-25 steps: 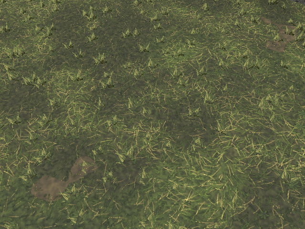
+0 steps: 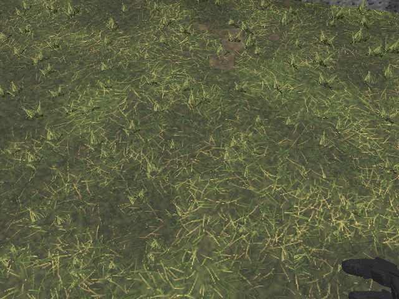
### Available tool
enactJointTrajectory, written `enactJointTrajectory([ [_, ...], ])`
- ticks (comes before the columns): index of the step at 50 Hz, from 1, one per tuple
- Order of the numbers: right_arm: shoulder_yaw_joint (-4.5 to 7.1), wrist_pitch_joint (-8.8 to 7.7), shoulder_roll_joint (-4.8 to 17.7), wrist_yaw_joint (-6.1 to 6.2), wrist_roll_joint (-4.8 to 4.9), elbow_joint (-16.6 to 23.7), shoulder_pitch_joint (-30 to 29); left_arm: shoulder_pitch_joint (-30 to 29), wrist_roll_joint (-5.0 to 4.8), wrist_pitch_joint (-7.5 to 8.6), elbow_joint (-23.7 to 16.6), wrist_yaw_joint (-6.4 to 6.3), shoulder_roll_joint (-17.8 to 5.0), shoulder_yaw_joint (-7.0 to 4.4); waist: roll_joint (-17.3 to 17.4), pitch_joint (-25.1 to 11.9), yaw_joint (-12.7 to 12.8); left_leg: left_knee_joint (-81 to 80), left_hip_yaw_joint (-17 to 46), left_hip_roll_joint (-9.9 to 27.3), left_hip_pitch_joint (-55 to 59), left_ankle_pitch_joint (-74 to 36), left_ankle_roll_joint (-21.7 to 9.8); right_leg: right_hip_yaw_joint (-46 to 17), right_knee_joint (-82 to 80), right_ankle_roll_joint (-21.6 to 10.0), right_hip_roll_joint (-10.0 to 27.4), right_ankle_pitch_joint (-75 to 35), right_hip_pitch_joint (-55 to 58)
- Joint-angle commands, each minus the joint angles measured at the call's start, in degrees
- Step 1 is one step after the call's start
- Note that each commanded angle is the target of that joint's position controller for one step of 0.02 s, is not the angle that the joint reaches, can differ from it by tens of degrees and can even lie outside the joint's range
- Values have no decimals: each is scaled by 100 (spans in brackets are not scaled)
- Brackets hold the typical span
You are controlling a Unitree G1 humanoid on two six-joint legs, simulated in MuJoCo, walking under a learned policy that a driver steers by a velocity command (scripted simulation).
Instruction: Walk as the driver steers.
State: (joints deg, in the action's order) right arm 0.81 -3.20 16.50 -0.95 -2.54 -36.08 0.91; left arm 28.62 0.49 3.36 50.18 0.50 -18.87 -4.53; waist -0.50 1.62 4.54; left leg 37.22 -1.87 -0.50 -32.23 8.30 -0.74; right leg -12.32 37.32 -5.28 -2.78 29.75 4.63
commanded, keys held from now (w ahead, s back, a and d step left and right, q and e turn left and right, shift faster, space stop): w+shift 0.06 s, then shift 0.04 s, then q+shift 0.90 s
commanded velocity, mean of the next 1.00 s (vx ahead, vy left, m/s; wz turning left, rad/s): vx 0.27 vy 0.00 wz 0.53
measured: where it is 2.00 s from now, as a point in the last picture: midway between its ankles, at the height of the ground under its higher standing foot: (184, 260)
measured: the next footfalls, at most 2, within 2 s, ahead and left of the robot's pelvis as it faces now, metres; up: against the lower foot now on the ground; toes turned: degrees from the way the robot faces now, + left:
right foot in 0.36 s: +0.49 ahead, -0.12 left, +0.00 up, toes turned +9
left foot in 0.82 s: +0.41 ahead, +0.13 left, +0.00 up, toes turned +34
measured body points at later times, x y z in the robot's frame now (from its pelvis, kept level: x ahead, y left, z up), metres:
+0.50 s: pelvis +0.33 -0.03 +0.02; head +0.38 -0.04 +0.47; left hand +0.53 +0.23 -0.05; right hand +0.43 -0.32 -0.10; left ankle +0.22 +0.10 -0.61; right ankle +0.45 -0.12 -0.70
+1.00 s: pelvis +0.40 +0.02 +0.03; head +0.43 +0.07 +0.48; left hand +0.38 +0.36 -0.07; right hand +0.71 -0.12 -0.03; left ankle +0.38 +0.11 -0.70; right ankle +0.50 -0.11 -0.63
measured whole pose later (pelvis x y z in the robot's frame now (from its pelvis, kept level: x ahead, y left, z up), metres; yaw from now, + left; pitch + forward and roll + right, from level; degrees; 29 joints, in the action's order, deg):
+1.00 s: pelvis +0.40 +0.02 +0.03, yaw +38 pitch +3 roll -2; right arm 5.2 2.4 19.6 1.1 0.7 -32.8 10.8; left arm 2.2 0.6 0.4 40.6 -1.1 -18.8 -5.3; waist -0.9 4.4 -0.2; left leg 28.7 4.1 -2.3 -20.4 11.0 -3.2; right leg -2.3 61.1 3.9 -0.1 23.0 -32.0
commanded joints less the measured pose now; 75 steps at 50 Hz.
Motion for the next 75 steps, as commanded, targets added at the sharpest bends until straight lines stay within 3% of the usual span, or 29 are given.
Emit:
enactJointTrajectory([
  [1,546,-43,1581,104,-109,-459,2361,-378,-79,239,-893,74,58,161,2077,-1629,-971,-2907,5823,2180,4611,5208,-758,-7,4365,-267,-395,-715,-4358],
  [3,430,-64,761,44,-36,-413,1521,-918,104,119,-782,119,-344,115,356,-515,-693,-2469,3986,1908,3266,3753,-974,425,4114,-231,307,-1562,-4315],
  [6,224,-234,309,49,-14,-898,1822,-1401,226,10,-965,191,-68,209,475,122,-466,-2374,2343,1470,2222,-131,-1053,359,3430,32,392,-1175,-3977],
  [8,205,-363,419,1,143,-1186,2090,-1642,286,-24,-1134,170,22,275,533,247,-305,-2359,1768,1471,2244,-2716,-1187,627,2757,229,430,-1018,-4105],
  [9,212,-448,390,41,492,-1024,1704,-1840,-184,141,-1314,89,25,282,593,175,-207,-2379,1686,1365,2516,-2801,-1236,618,2238,298,644,-1071,-4321],
  [10,243,-449,578,92,575,-1022,1596,-2250,-134,247,-1452,98,29,366,458,205,-278,-2452,1516,1275,2397,-3004,-1234,801,1495,421,616,-1410,-4274],
  [14,517,-305,1324,235,469,-1079,2024,-3008,-10,392,-1703,218,-155,329,485,-134,-446,-2420,1193,820,1823,-2544,-770,1046,-609,613,-45,-3623,-2225],
  [17,555,-216,1210,264,508,-887,1857,-2147,63,268,-1446,11,-557,98,539,-573,88,-1126,1186,512,1806,-2635,-233,848,-1005,410,37,-4124,-906],
  [18,510,-180,1013,262,489,-720,1732,-1537,145,224,-1327,-70,-730,19,444,-936,392,-56,1134,204,1364,-1976,30,638,-950,270,490,-4756,-51],
  [19,299,-118,269,252,300,-528,2112,-1059,267,149,-1318,-165,-1103,-21,-887,-1795,257,2002,752,-375,372,1694,336,-514,-438,-210,2073,-7249,1206],
  [20,223,-40,125,245,448,-648,3456,-1241,327,40,-1516,-88,-936,72,-1962,-3075,-247,3646,1105,-442,-99,3579,409,-2043,-527,-1115,3244,-7613,1826],
  [21,355,96,637,262,510,-694,3410,-1757,154,-53,-1657,-46,-670,74,-1383,-2810,-348,4109,1065,-60,-250,3023,479,-1878,-975,-1094,2887,-6106,1147],
  [23,485,339,804,375,471,-551,2577,-2394,-34,-125,-1612,-61,-136,182,-524,-1356,-489,4034,579,349,-662,2286,638,-593,-1415,-798,2242,-4807,-274],
  [26,525,597,585,409,434,-307,2473,-2832,138,-74,-1472,-97,-186,94,-743,-785,-802,3764,451,628,40,1789,707,400,-2040,-811,1997,-4089,-1853],
  [32,466,628,418,197,367,246,1483,-2880,66,-99,-1263,-284,-503,-91,-459,-802,-631,1852,267,814,371,574,485,1363,-2289,-859,2196,-3622,-1671],
  [40,677,830,808,-34,375,554,1065,-2494,-241,-254,-1022,-56,-772,-282,-301,-586,-655,-555,-371,310,1617,315,-206,2264,-1023,-4,2174,-2880,-1284],
  [41,838,807,1209,59,350,466,1492,-2137,-191,-280,-895,-11,-607,-264,420,-646,-757,-1125,232,437,2473,-1122,-511,2595,82,400,1733,-2298,-1870],
  [42,1030,771,2085,179,332,546,1674,-2226,66,-272,-1201,-4,-362,-179,2296,-535,-588,-1258,2534,1782,3581,-3594,-1407,2840,2077,1012,803,613,-3989],
  [43,945,567,1961,110,115,725,1603,-2736,134,-256,-1440,-63,-418,-162,1742,-1174,-858,-1503,3537,2173,3497,-3013,-2190,1391,3158,1113,366,1077,-4632],
  [46,793,356,1411,146,376,679,1045,-2863,6,-229,-1411,-198,-577,-218,536,-819,-549,-1597,2489,1508,3172,-1956,-1487,741,2974,839,526,-282,-4882],
  [53,760,527,1333,350,356,863,625,-2592,-47,-212,-1245,-133,-268,-95,643,-1101,-386,-1308,2361,959,2405,-1713,-1202,659,1011,1043,14,-1193,-3568],
  [60,577,575,1039,228,313,819,488,-2313,-58,-188,-1258,10,-348,-120,1107,-901,-447,-866,2804,796,1858,-1195,-961,898,-529,744,115,-1568,-2333],
  [62,467,554,714,241,251,767,763,-2199,89,-145,-1318,-3,-622,-171,397,-825,-509,-202,2406,239,1374,262,-445,119,-1536,355,967,-2876,-1517],
  [63,433,508,600,237,218,776,1173,-2401,169,-187,-1353,-43,-1047,-237,-1061,-601,-934,705,1430,-665,692,2055,-50,-1012,-1762,-427,1932,-4050,-1398],
  [64,539,453,974,269,193,789,897,-2273,230,-161,-1339,-56,-771,-181,-1434,-599,-627,1876,1243,-523,401,2957,243,-1925,-2000,-1240,2566,-3911,-1667],
  [65,662,450,1296,287,279,706,784,-2258,155,-148,-1376,-79,-679,-156,-971,-506,-511,2682,1320,-439,254,2778,333,-1690,-1974,-1264,2413,-3569,-1658],
  [68,536,546,774,275,269,487,896,-2223,-68,-198,-1286,-164,-423,-60,-535,-589,-513,2811,1203,-288,120,1923,501,-682,-2029,-667,1665,-1729,-1371],
  [70,410,466,533,139,334,492,870,-1765,-165,-273,-1152,-193,-627,-128,-1124,-521,-306,2137,425,-227,10,1740,494,-605,-2484,-496,1408,311,-1177],
  [75,333,114,396,79,343,390,719,-1470,-227,-223,-1152,-187,-771,-158,-1134,-124,-259,-361,47,-140,1565,1871,53,-455,-2650,-538,1425,203,-2057],
])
